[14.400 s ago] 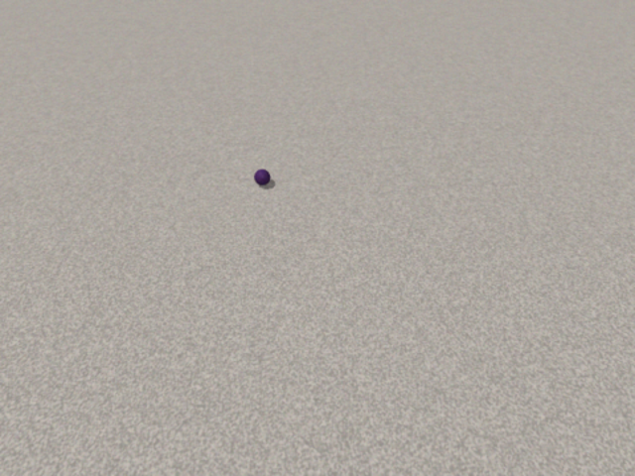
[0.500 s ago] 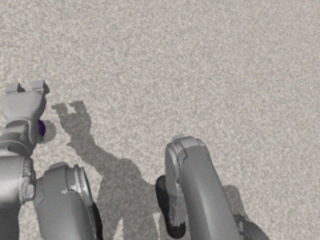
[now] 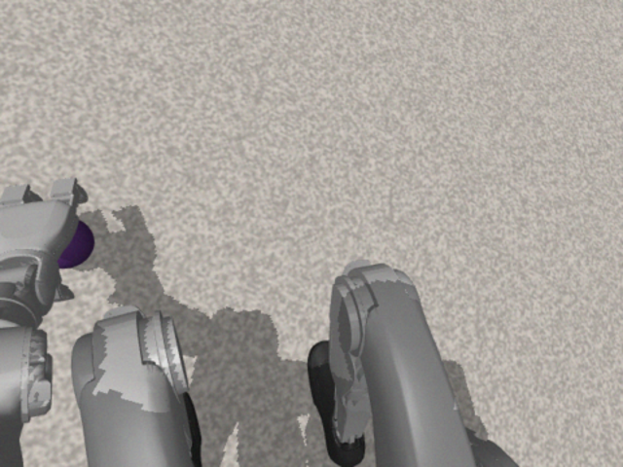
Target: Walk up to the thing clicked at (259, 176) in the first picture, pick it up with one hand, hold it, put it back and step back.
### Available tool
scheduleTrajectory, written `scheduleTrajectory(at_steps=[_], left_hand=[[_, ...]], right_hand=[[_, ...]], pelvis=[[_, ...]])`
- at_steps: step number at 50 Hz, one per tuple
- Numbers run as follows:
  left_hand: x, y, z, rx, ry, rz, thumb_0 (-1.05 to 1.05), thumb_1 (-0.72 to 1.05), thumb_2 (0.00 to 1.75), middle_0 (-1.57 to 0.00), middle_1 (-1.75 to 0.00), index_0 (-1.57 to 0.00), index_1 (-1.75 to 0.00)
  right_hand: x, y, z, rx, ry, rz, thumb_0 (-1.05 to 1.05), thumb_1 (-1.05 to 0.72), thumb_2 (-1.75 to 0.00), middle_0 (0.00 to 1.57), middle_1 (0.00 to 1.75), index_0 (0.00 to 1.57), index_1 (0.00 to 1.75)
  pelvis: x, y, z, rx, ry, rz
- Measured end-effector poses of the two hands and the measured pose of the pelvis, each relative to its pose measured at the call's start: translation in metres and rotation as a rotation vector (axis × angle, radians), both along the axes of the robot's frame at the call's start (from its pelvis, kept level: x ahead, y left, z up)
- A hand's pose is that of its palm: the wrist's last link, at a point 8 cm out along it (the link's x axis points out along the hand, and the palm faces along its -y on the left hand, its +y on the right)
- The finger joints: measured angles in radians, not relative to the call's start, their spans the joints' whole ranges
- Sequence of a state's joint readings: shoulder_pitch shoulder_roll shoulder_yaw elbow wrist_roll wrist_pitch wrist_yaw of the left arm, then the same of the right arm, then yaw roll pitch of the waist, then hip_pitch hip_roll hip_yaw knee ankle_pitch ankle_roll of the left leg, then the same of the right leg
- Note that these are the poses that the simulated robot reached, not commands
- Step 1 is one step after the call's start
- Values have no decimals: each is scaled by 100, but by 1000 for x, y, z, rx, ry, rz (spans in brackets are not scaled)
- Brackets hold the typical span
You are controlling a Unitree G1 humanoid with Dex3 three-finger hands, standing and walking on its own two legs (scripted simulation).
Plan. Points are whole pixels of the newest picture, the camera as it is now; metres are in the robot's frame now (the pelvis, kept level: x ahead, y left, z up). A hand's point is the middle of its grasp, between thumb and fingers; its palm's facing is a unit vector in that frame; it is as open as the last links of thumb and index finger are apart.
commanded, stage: rest palm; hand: left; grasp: from above
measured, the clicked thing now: (64, 242) +0.44 +0.28 -0.27
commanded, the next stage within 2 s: close in 0.94 s
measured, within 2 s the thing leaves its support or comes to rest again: neither
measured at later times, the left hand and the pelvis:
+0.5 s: hand (64, 251) +0.42 +0.28 -0.25, palm faces -0.49 -0.15 -0.86, open 14.3 cm; pelvis +0.00 +0.00 -0.02, yaw -3 degrees
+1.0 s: hand (67, 250) +0.42 +0.28 -0.26, palm faces -0.45 -0.15 -0.88, open 14.1 cm; pelvis +0.00 +0.01 -0.02, yaw -4 degrees
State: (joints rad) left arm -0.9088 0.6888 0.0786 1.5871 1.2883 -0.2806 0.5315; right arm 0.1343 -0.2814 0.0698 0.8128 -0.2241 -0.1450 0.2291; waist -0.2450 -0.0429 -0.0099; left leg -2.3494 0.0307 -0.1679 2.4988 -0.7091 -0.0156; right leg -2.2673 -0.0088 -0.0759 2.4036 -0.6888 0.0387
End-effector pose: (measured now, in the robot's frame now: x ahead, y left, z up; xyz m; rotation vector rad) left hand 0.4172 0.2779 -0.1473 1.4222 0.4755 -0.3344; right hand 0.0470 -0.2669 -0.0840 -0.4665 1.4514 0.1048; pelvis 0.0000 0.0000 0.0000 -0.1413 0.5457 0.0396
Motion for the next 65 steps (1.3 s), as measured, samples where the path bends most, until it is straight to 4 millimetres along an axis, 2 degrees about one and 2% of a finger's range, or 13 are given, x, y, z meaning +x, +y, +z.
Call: scheduleTrajectory(at_steps=[5,10,17,25,31,41,47,55,65], left_hand=[[5,-8,-9,-8,-52,-7,0,-56,104,-9,-99,-7,-100],[13,-9,-18,28,-79,23,0,-55,104,-8,-98,-6,-99],[18,0,-34,41,-36,115,0,-54,102,-8,-98,-6,-99],[13,4,-47,24,11,88,0,-53,100,-7,-99,-6,-100],[12,-1,-48,1,-16,50,0,-53,100,-8,-99,-6,-100],[13,-3,-48,24,-49,67,0,-53,102,-8,-98,-6,-100],[13,1,-52,25,-33,92,0,-52,102,-8,-99,-7,-100],[14,2,-52,26,-32,70,0,-50,99,-8,-101,-8,-101],[20,-2,-54,30,-48,57,0,-39,90,-15,-100,-16,-99]], right_hand=[[14,0,4,-17,-40,53,0,-91,-89,20,30,20,30],[15,0,3,-10,-42,87,0,-90,-89,20,30,20,30],[-1,5,-1,27,7,88,0,-90,-89,20,30,20,30],[-23,19,-4,81,89,71,0,-90,-90,20,30,20,30],[-24,24,-2,92,88,86,0,-90,-90,20,30,20,30],[-9,13,6,58,30,140,0,-90,-90,20,30,20,30],[-7,10,12,42,21,156,0,-91,-90,20,30,20,30],[-10,17,14,56,30,172,0,-91,-90,20,30,20,30],[-9,25,15,85,22,189,0,-90,-90,20,30,20,30]], pelvis=[[0,1,-4,-11,-14,-6],[0,2,-9,-18,-21,-14],[2,4,-14,-29,-25,-22],[5,4,-15,-36,-32,-28],[5,4,-15,-46,-43,-33],[2,6,-16,-58,-58,-39],[0,7,-17,-64,-66,-40],[-1,9,-16,-74,-74,-40],[-1,9,-14,-80,-74,-46]])
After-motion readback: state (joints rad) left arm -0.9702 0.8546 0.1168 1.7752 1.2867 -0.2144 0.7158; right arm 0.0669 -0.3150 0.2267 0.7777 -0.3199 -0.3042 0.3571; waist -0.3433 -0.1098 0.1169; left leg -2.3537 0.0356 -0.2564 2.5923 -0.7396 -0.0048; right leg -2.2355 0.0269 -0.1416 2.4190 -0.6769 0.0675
